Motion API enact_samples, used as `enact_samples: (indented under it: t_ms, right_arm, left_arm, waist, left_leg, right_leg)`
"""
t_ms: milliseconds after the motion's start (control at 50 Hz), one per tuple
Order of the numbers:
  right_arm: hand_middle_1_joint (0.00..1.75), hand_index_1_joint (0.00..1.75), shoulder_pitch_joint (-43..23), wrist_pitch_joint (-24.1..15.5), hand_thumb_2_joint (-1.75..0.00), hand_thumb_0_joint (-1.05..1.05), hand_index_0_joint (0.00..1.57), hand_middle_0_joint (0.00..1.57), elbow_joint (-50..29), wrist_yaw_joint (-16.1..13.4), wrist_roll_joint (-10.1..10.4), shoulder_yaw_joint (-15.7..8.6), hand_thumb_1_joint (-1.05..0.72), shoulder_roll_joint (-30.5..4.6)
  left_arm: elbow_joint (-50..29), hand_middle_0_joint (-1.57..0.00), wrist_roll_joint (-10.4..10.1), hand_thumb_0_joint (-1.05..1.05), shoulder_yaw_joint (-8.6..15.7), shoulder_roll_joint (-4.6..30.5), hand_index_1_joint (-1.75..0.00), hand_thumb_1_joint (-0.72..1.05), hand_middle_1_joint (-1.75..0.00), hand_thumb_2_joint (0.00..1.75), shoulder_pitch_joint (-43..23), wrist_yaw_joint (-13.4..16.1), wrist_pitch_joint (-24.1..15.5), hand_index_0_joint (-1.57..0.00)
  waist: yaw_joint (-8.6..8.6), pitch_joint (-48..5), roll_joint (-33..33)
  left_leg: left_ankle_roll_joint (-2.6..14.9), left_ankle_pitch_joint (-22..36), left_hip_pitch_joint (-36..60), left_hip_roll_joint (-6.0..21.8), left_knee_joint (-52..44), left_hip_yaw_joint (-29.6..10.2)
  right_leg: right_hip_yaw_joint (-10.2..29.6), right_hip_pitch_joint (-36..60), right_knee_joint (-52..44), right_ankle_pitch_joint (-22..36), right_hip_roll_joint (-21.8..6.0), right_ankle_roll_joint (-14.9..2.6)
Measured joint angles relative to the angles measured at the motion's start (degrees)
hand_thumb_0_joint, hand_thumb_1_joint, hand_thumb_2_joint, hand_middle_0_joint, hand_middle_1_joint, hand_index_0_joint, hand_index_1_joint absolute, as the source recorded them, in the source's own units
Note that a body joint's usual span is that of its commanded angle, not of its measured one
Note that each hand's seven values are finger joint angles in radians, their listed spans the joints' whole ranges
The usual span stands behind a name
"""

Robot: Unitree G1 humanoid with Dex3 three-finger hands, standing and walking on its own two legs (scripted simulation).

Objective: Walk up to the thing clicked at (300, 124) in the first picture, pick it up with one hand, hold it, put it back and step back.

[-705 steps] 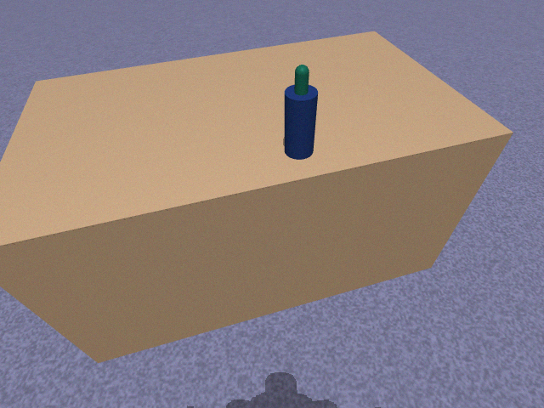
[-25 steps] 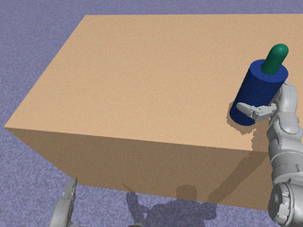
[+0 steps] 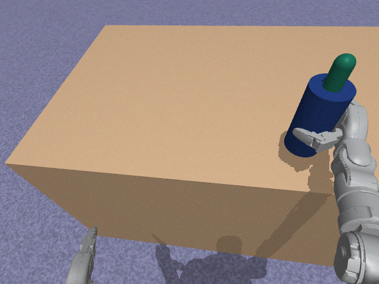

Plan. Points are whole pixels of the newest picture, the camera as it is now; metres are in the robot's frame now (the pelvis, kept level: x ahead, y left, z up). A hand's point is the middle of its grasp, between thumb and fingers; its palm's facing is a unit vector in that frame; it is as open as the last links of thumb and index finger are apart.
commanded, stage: lift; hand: right
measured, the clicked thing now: (320, 108) +0.45 -0.20 +0.14
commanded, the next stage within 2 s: hold in 1.26 s
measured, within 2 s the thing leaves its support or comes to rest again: neither
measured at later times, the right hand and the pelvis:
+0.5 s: hand (328, 109) +0.41 -0.19 +0.17, palm faces +0.18 +0.98 -0.01, open 11.0 cm; pelvis +0.01 +0.00 +0.02, yaw -1 degrees
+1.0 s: hand (338, 112) +0.36 -0.17 +0.22, palm faces +0.18 +0.98 -0.01, open 11.0 cm; pelvis +0.00 +0.01 +0.03, yaw -2 degrees
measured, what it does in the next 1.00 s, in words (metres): stands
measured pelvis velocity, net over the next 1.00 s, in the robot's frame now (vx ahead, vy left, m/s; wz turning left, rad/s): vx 0.00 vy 0.01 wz -0.03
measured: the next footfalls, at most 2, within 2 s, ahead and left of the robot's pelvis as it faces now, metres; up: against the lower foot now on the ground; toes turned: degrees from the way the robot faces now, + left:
none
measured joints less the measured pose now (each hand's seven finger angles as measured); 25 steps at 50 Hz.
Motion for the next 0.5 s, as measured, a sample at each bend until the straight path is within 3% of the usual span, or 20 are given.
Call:
enact_samples:
  t_ms: [260,500]
  right_arm:
    - [1.11,1.14,5.23,4.05,-1.11,0.0,0.7,0.67,-9.81,-1.77,1.41,2.94,0.61,3.32]
    - [1.1,1.13,11.38,13.48,-1.11,0.0,0.7,0.67,-25.33,-2.91,3.25,6.04,0.61,5.99]
  left_arm:
    - [1.52,-0.06,-0.83,-0.01,0.27,-0.35,-0.05,-0.54,-0.05,0.05,0.27,0.95,-0.02,-0.06]
    - [4.95,-0.06,-1.72,-0.01,1.2,-0.42,-0.05,-0.54,-0.05,0.05,-0.45,1.75,1.57,-0.06]
  waist:
    - [-2.12,-0.02,-0.67]
    - [-4.47,0.48,-2.18]
  left_leg:
    - [-0.15,0.78,6.14,0.35,-3.98,-0.18]
    - [-0.16,1.34,12.65,0.85,-7.3,-0.08]
  right_leg:
    - [-0.28,6.28,-4.26,0.92,0.44,-0.12]
    - [-0.28,13.06,-8.41,2.04,1.02,-0.05]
